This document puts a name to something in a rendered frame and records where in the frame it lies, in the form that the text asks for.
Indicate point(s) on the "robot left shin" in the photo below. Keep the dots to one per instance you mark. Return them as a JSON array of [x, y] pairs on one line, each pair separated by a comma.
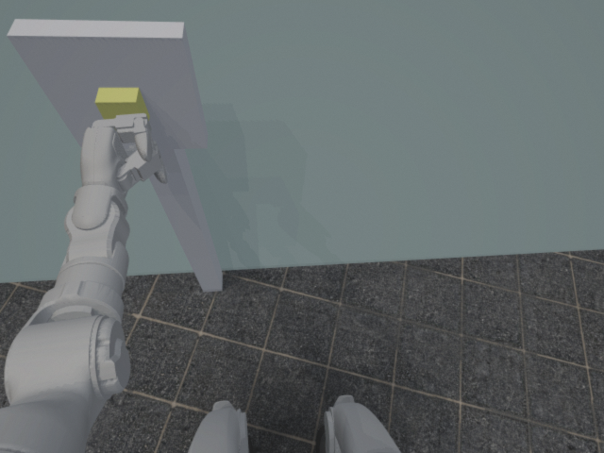
[[222, 405]]

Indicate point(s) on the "left robot hand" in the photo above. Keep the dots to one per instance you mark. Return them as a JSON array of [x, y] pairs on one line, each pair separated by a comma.
[[104, 160]]

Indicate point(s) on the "button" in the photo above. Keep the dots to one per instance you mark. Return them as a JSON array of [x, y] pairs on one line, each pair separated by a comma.
[[120, 101]]

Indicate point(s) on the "panel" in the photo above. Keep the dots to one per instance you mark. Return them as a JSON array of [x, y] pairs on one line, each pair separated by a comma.
[[72, 59]]

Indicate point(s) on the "left robot upper arm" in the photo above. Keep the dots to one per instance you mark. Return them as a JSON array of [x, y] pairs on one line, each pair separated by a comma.
[[60, 375]]

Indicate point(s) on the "right robot thigh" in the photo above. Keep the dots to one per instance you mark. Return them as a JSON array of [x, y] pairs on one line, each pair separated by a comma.
[[352, 428]]

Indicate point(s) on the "left robot forearm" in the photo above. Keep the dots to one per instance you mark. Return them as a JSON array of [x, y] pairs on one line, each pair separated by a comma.
[[93, 274]]

